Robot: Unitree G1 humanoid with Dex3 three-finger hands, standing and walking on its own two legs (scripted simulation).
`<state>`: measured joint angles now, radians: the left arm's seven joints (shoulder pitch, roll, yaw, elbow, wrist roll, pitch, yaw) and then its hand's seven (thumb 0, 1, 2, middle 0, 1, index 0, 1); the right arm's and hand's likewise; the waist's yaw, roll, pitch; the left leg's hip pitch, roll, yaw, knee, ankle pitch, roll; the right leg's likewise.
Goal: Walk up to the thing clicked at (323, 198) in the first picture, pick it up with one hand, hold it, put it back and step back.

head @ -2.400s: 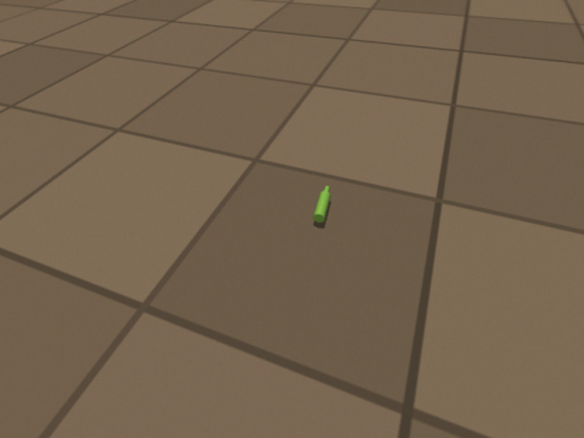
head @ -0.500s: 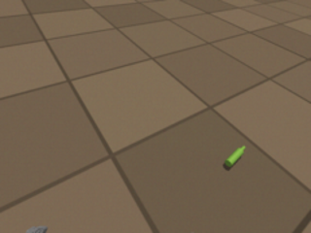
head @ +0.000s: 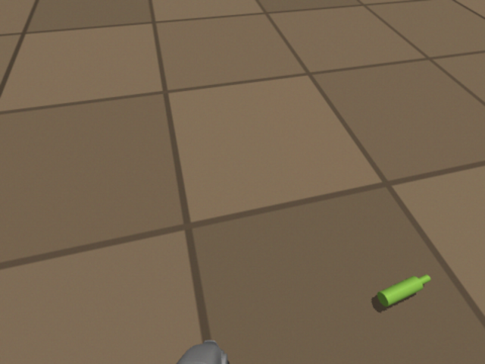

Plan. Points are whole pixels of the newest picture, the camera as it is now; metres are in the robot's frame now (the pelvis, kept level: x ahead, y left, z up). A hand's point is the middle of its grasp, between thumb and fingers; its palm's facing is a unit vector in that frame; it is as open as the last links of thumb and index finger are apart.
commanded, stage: walk up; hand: left
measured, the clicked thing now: (405, 288) +0.54 -0.61 -0.71
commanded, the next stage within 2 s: none
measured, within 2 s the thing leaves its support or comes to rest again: neither
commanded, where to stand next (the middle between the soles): +0.23 -0.86 m, yaw +27 degrees
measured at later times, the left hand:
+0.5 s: hand out of the picture +0.12 +0.02 -0.12, palm faces +0.14 -0.92 -0.36, open 7.4 cm
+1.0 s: hand out of the picture +0.14 -0.19 -0.16, palm faces +0.24 -0.89 -0.38, open 7.4 cm
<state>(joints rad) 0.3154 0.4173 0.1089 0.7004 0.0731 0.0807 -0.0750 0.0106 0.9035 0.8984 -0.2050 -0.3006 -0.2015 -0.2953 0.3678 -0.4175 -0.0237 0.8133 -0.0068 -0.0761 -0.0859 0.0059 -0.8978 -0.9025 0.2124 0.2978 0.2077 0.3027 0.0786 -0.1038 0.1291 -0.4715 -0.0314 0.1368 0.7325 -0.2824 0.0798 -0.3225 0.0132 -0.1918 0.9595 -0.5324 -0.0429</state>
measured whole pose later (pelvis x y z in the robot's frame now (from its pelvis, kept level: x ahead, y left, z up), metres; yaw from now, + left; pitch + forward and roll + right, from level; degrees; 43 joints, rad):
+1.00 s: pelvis +0.13 -0.52 -0.02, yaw +19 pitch -2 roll +0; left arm 0.22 0.56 0.12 0.71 0.04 0.11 -0.09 0.01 0.91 0.90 -0.21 -0.30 -0.20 -0.30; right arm 0.40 -0.51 -0.05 0.83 -0.05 -0.07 -0.09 0.01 -0.89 -0.90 0.22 0.30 0.21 0.30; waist -0.01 -0.13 0.10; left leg -0.56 0.16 -0.18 0.86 -0.33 0.01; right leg -0.49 -0.10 0.07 1.00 -0.50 0.00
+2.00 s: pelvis +0.17 -0.98 +0.01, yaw +26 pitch -1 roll +1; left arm 0.24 0.34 0.04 0.82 0.02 0.01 -0.01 0.01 0.90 0.90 -0.21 -0.30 -0.21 -0.30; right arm 0.29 -0.46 -0.05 0.91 -0.03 0.02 -0.03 0.01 -0.90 -0.90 0.21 0.30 0.20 0.30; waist 0.02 0.03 0.10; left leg -0.55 -0.04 -0.03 1.23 -0.40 0.03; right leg -0.45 0.02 -0.01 0.77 -0.31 -0.03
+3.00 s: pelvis +0.21 -0.88 +0.03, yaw +26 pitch -2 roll +1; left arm 0.12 0.34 0.02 0.90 0.00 -0.04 0.01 0.01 0.90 0.90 -0.21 -0.30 -0.20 -0.30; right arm 0.25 -0.36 -0.02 0.93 0.00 -0.01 -0.01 0.01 -0.90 -0.90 0.21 0.30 0.20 0.30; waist 0.00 0.00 0.14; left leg -0.34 0.00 -0.02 1.03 -0.55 0.01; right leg -0.31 -0.03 -0.01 0.58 -0.24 -0.03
